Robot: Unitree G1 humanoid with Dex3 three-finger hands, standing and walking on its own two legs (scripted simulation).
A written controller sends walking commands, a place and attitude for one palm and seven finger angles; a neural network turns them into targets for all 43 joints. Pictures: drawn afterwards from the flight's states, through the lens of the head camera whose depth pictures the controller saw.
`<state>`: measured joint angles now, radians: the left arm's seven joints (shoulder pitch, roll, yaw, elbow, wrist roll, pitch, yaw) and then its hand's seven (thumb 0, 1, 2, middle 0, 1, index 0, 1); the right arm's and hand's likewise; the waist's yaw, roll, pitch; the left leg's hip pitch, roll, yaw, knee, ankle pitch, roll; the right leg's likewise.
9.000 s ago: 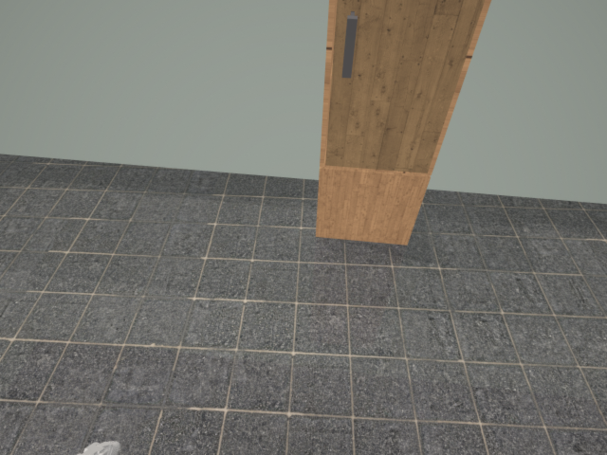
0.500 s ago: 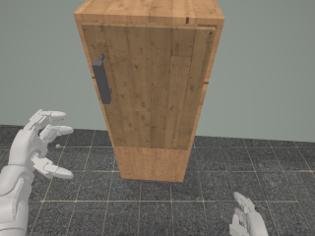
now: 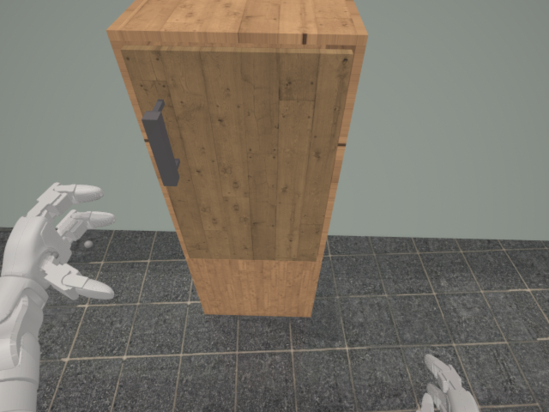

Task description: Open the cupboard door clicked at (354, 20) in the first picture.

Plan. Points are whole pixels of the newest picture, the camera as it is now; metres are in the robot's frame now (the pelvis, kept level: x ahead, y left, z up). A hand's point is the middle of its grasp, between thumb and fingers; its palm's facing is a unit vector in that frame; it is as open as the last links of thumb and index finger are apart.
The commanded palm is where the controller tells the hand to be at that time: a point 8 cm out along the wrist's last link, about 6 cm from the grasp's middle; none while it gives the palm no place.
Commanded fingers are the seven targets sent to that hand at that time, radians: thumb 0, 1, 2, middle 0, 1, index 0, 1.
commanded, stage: raise the hand with hooked fingers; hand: left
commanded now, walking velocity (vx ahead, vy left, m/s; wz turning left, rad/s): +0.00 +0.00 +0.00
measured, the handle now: (165, 143) +0.54 +0.25 +0.10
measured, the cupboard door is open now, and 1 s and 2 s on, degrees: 0 0 0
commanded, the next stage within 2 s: move the hooked fingers beside the handle in 0.14 s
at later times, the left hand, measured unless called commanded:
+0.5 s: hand (94, 231) +0.31 +0.27 +0.12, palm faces +0.10 -0.99 -0.04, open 14.0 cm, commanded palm +0.29 +0.32 +0.11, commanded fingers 0.00 -0.50 0.30 -0.30 -1.20 -0.30 -1.20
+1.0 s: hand (107, 198) +0.38 +0.28 +0.11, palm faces +0.07 -1.00 -0.01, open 14.0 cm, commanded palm +0.35 +0.33 +0.11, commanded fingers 0.00 -0.50 0.30 -0.30 -1.20 -0.30 -1.20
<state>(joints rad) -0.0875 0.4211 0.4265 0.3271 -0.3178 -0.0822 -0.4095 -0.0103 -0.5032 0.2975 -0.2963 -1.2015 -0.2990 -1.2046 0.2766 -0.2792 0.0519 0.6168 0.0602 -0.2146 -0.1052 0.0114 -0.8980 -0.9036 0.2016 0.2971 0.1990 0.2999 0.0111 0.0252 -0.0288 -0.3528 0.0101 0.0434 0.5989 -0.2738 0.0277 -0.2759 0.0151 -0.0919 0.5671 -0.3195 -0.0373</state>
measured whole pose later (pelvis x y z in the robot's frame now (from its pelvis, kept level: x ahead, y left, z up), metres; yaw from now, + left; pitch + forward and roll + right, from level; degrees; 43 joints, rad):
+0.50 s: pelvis +0.00 -0.02 +0.00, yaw +1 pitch +2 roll -1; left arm -0.24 0.47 0.44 0.53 -0.31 -0.11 -0.44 -0.01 -0.50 0.30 -0.30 -1.20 -0.30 -1.20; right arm 0.25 -0.29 0.05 0.64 0.07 -0.20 -0.12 0.01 -0.90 -0.90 0.20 0.30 0.20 0.30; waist 0.01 0.03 -0.03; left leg -0.39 0.02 0.02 0.63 -0.28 0.01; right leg -0.31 0.03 -0.11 0.60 -0.33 -0.06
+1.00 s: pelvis +0.00 +0.00 -0.01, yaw -1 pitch +6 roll -1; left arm -0.45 0.54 0.47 0.78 -0.26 -0.19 -0.46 -0.01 -0.50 0.30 -0.30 -1.20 -0.30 -1.20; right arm 0.34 -0.29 0.04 0.64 0.06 -0.13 -0.10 0.01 -0.90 -0.90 0.20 0.30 0.20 0.30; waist -0.04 0.01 -0.05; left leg -0.48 0.02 0.05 0.67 -0.30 0.03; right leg -0.40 0.02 -0.08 0.63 -0.34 -0.04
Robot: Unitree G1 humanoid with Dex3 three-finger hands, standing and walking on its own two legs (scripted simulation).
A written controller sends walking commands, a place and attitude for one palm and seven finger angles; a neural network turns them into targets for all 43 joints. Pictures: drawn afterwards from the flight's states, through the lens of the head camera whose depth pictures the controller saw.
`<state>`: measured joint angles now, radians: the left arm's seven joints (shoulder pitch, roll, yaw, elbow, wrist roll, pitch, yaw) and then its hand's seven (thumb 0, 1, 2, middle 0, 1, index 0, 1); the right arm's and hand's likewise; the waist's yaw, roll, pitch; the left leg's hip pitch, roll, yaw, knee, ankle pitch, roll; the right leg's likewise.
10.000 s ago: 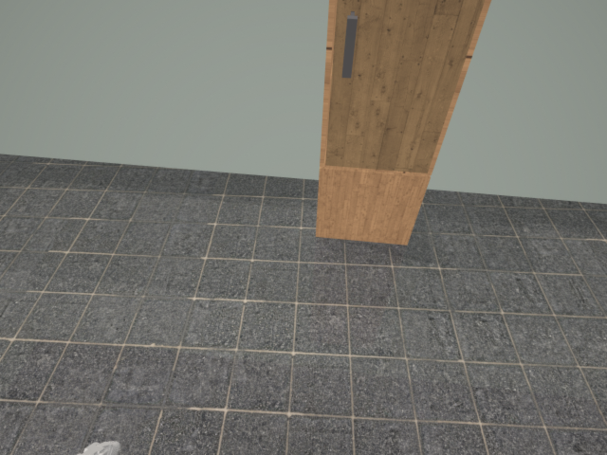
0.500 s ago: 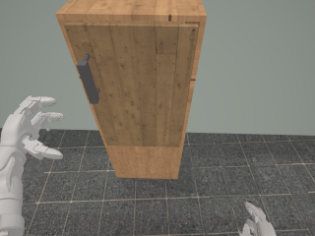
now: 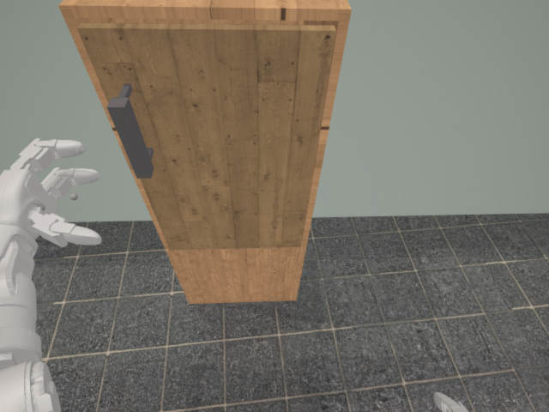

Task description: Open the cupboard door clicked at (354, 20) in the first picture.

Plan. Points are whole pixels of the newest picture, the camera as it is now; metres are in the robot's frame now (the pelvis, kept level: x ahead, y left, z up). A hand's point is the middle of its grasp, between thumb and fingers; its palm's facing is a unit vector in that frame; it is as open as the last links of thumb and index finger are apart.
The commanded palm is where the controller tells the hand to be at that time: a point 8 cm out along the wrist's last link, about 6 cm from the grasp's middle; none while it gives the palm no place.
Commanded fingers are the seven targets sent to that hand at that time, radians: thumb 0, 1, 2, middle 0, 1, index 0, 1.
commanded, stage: move the hooked fingers beside the handle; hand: left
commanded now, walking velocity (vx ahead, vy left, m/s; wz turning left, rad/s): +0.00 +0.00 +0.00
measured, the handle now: (136, 132) +0.53 +0.25 +0.10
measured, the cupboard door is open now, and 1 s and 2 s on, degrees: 0 0 0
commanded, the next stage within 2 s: slide the fingers in behind the handle in 1.64 s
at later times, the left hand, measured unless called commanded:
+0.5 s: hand (95, 163) +0.44 +0.29 +0.12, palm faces +0.07 -1.00 -0.01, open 14.0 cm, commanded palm +0.42 +0.34 +0.11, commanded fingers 0.00 -0.50 0.30 -0.30 -1.20 -0.30 -1.20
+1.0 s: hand (101, 145) +0.49 +0.29 +0.11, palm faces +0.07 -1.00 +0.00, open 13.9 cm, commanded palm +0.46 +0.35 +0.10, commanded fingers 0.00 -0.50 0.30 -0.30 -1.20 -0.30 -1.20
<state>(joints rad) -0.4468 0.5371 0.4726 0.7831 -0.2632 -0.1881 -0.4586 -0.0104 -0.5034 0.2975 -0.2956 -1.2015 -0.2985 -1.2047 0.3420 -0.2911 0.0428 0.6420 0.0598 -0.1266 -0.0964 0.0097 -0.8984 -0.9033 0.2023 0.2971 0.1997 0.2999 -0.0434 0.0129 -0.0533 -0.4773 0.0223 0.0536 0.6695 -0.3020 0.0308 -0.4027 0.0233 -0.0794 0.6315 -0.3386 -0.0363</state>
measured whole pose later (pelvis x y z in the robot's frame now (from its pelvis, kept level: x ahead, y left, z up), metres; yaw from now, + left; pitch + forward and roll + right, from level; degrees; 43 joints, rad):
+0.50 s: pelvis +0.00 +0.02 -0.01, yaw +0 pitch +11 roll -2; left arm -0.72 0.60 0.45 1.05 -0.18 -0.26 -0.41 -0.01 -0.50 0.30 -0.30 -1.20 -0.30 -1.20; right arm 0.37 -0.29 0.05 0.64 0.04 -0.05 -0.07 0.01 -0.90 -0.90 0.20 0.30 0.20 0.30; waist -0.09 0.00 -0.06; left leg -0.59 0.02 0.06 0.72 -0.32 0.05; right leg -0.51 0.02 -0.07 0.67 -0.35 -0.02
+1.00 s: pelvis +0.01 +0.01 -0.01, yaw -2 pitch +16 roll -3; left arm -0.85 0.74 0.53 1.20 -0.14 -0.28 -0.46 -0.01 -0.50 0.30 -0.30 -1.21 -0.31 -1.22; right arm 0.42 -0.31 0.04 0.63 0.03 0.05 -0.07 0.00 -0.90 -0.90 0.20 0.30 0.20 0.30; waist -0.15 0.00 -0.08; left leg -0.70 0.04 0.06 0.78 -0.35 0.04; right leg -0.61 0.04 -0.07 0.70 -0.36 -0.02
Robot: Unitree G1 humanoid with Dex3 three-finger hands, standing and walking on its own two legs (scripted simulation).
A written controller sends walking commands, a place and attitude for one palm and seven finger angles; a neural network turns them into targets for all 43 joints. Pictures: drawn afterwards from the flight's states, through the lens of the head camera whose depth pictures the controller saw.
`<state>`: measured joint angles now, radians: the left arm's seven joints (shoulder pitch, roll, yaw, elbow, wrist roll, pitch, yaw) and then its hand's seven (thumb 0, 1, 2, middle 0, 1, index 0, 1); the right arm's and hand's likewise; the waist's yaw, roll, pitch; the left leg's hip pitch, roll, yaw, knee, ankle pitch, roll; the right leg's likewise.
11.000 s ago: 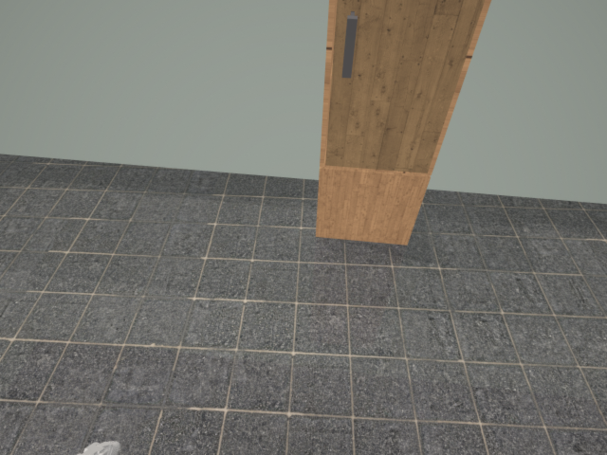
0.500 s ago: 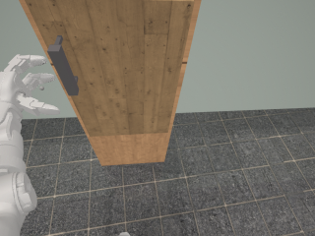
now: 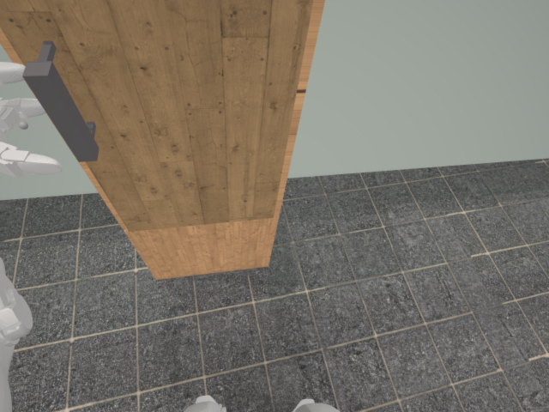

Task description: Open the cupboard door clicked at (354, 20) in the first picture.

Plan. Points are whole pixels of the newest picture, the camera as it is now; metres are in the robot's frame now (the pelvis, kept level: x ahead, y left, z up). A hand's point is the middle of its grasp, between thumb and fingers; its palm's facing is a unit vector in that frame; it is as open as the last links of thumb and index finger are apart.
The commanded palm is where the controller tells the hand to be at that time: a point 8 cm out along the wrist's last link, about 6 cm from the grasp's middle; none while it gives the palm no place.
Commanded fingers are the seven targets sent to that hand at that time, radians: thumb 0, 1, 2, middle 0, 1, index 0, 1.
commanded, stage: move the hooked fingers beside the handle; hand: left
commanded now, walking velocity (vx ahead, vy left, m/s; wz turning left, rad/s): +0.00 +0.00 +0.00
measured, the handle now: (69, 105) +0.51 +0.26 +0.12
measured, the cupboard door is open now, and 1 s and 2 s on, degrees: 0 0 0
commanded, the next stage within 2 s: slide the fingers in behind the handle in 0.64 s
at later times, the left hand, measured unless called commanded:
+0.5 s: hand (14, 136) +0.45 +0.31 +0.12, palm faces +0.10 -0.99 +0.01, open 14.0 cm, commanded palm +0.43 +0.35 +0.11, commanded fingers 0.00 -0.50 0.30 -0.30 -1.20 -0.30 -1.20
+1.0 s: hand (23, 137) +0.45 +0.30 +0.12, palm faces +0.08 -1.00 +0.01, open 14.0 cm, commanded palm +0.43 +0.33 +0.11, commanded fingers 0.00 -0.50 0.30 -0.30 -1.20 -0.30 -1.20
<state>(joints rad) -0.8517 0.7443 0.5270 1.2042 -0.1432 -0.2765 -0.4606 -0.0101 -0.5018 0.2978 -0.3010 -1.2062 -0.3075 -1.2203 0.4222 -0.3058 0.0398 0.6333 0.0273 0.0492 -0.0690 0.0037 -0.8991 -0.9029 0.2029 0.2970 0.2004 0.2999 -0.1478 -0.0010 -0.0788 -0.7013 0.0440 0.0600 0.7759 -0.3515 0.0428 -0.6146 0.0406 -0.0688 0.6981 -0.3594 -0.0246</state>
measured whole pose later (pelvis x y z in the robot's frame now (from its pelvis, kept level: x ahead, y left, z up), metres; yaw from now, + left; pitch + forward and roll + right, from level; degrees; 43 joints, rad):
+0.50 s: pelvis +0.00 +0.00 +0.00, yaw +1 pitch +15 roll -3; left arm -0.83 0.71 0.50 1.19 -0.16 -0.28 -0.46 -0.01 -0.50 0.30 -0.30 -1.20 -0.30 -1.20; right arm 0.37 -0.29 0.05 0.60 0.04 0.06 -0.07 0.00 -0.90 -0.90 0.20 0.30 0.20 0.30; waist -0.13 0.00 -0.08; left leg -0.70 0.04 0.04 0.80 -0.37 0.05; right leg -0.61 0.04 -0.08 0.72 -0.37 -0.02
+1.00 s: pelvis +0.00 +0.01 +0.00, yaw +0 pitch +15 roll -3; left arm -0.80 0.68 0.48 1.14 -0.18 -0.28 -0.45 -0.01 -0.50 0.30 -0.29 -1.20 -0.30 -1.20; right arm 0.42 -0.29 0.04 0.62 0.03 0.07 -0.06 0.00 -0.90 -0.90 0.20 0.30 0.20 0.30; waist -0.13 0.00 -0.09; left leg -0.70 0.04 0.05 0.81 -0.37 0.05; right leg -0.60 0.04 -0.08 0.71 -0.37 -0.02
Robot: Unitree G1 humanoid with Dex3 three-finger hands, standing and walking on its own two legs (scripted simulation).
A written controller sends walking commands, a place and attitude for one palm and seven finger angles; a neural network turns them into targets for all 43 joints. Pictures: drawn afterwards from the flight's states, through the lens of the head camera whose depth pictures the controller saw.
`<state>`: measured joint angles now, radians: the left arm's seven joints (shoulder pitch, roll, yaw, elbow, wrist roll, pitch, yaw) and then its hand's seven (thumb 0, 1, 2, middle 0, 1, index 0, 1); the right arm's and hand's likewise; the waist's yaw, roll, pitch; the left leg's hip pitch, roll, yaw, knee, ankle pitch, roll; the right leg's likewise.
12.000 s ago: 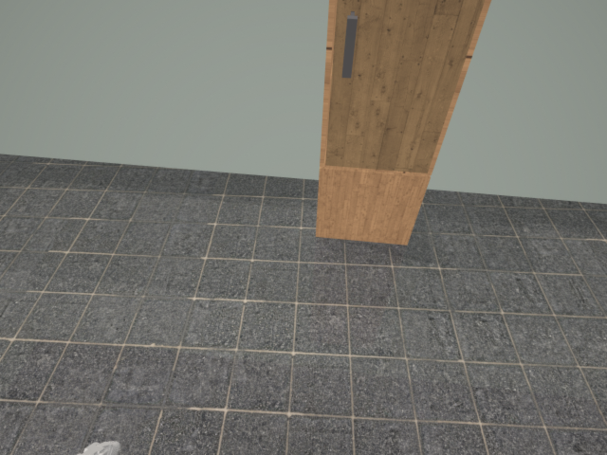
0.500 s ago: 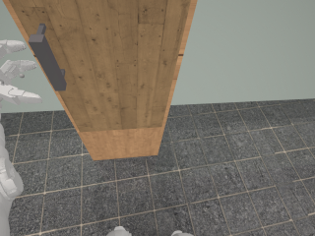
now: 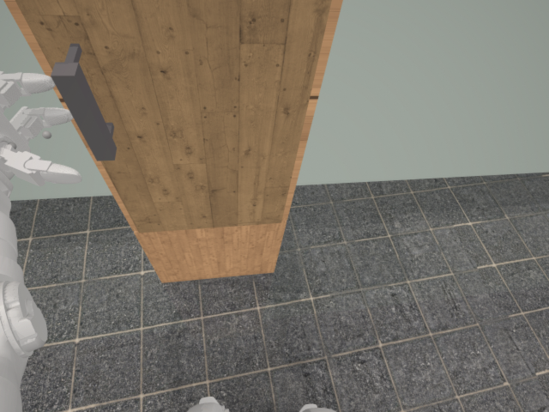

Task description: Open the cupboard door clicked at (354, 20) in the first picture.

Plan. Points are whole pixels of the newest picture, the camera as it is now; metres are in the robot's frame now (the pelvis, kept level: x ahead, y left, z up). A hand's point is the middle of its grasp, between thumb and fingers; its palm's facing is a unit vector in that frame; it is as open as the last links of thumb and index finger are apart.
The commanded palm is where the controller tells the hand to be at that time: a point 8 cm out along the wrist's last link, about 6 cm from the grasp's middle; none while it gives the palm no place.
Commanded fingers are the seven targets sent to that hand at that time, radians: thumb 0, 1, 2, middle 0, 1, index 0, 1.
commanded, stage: slide the fingers in behind the handle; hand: left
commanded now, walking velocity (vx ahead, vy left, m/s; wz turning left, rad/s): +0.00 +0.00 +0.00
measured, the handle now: (91, 106) +0.52 +0.25 +0.12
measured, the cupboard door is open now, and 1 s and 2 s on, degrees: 0 0 0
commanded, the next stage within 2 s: close the thumb around the handle in 1.34 s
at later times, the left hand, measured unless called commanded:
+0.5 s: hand (76, 133) +0.46 +0.25 +0.12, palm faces +0.08 -1.00 +0.01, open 14.0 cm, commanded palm +0.44 +0.29 +0.12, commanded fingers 0.00 -0.50 0.30 -0.30 -1.20 -0.30 -1.20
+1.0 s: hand (105, 130) +0.47 +0.22 +0.12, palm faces +0.11 -0.99 +0.00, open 14.0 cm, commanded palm +0.44 +0.26 +0.12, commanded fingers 0.00 -0.50 0.30 -0.30 -1.20 -0.30 -1.20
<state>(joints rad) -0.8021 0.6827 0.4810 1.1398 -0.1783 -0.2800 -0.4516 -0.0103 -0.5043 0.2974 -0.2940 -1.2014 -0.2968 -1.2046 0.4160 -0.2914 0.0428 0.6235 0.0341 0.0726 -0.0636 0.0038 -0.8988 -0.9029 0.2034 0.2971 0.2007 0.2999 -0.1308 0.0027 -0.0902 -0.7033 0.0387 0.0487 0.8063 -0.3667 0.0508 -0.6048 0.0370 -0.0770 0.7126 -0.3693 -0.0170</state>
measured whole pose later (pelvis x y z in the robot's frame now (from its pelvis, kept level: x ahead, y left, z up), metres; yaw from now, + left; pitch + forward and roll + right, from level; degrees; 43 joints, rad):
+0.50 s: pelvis +0.00 -0.01 +0.00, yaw +0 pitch +14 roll -3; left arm -0.82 0.60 0.43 1.13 -0.17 -0.28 -0.36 -0.01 -0.50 0.30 -0.29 -1.20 -0.30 -1.20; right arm 0.39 -0.28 0.05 0.63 0.03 0.05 -0.05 0.00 -0.90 -0.90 0.20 0.30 0.20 0.30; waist -0.12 0.01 -0.09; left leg -0.69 0.04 0.04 0.81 -0.36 0.04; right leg -0.60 0.04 -0.08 0.73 -0.38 -0.02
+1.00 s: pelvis +0.00 -0.02 +0.00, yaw +1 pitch +13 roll -2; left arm -0.81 0.52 0.38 1.09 -0.16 -0.28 -0.24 -0.01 -0.50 0.30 -0.28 -1.20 -0.29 -1.20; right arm 0.39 -0.27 0.03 0.64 0.03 0.04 -0.04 0.00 -0.90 -0.90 0.20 0.30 0.20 0.30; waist -0.12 0.02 -0.09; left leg -0.66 0.04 0.04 0.79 -0.36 0.03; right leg -0.58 0.04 -0.08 0.73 -0.38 -0.04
